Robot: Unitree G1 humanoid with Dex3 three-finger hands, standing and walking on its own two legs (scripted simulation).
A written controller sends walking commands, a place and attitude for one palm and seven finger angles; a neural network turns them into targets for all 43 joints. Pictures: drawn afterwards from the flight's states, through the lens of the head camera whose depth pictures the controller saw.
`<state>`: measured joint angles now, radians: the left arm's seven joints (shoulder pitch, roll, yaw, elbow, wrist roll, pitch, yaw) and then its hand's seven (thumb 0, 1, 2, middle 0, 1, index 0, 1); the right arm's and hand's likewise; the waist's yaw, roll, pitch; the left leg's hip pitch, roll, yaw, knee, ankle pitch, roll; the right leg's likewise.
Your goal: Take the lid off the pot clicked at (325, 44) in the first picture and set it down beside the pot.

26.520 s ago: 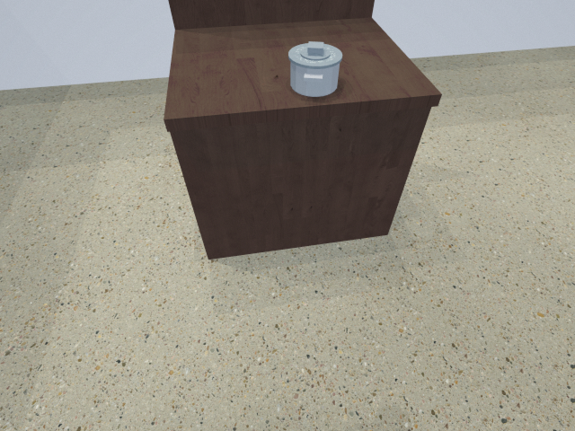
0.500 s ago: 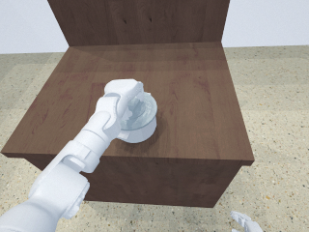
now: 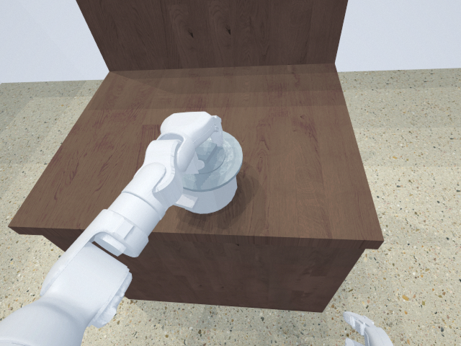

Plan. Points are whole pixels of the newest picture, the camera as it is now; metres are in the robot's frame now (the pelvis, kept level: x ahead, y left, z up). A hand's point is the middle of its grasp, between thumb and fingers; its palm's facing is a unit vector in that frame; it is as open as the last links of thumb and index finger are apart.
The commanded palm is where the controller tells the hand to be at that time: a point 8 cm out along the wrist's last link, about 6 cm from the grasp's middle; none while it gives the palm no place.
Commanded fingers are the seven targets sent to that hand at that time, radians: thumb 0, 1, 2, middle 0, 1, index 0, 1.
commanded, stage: lift the lid straight up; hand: left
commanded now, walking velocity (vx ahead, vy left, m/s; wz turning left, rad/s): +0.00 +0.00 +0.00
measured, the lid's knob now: (202, 150) +0.46 +0.07 +0.08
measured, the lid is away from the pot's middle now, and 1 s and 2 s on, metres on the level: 0.01 0.01 0.04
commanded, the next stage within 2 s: move the lid sideways beside the pot in 1.58 s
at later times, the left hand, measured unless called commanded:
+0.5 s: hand (192, 136) +0.44 +0.07 +0.14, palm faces -0.27 -0.04 -0.96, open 8.1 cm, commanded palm +0.43 +0.08 +0.22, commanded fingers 0.00 0.61 1.06 -0.85 -1.02 -0.77 -0.99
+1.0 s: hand (186, 117) +0.44 +0.08 +0.18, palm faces -0.24 -0.03 -0.97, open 8.1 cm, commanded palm +0.43 +0.09 +0.26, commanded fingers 0.00 0.61 1.06 -0.85 -1.02 -0.77 -0.99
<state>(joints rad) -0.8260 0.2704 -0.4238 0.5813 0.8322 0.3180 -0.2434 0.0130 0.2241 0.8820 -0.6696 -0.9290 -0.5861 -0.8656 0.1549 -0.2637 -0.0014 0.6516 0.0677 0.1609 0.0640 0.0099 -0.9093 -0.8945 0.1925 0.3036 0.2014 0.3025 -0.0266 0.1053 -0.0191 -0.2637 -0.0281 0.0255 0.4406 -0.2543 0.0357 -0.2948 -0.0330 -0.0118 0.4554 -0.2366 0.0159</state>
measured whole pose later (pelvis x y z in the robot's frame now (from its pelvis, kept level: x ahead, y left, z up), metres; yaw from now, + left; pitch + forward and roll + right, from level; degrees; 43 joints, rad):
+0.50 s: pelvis -0.01 -0.01 +0.00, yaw +0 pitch +3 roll +1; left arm -0.95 0.30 -0.39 0.64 0.84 0.32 -0.33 -0.01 0.21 0.88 -0.70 -0.94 -0.59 -0.87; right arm 0.15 -0.28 0.01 0.65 0.07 0.13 0.03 0.01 -0.91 -0.89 0.19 0.30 0.20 0.30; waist -0.04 0.10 0.00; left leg -0.24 -0.03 0.03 0.41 -0.23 0.03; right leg -0.28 -0.03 -0.01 0.44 -0.22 0.01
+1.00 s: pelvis -0.02 +0.00 +0.00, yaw +0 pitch +3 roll +1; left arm -1.06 0.32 -0.39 0.66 0.84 0.33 -0.39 -0.01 0.21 0.88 -0.71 -0.94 -0.59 -0.87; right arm 0.15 -0.27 0.02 0.65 0.07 0.09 0.04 0.01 -0.91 -0.89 0.19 0.30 0.20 0.30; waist -0.03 0.10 0.00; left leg -0.23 -0.04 0.02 0.40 -0.21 0.04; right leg -0.27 -0.04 -0.01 0.43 -0.21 0.02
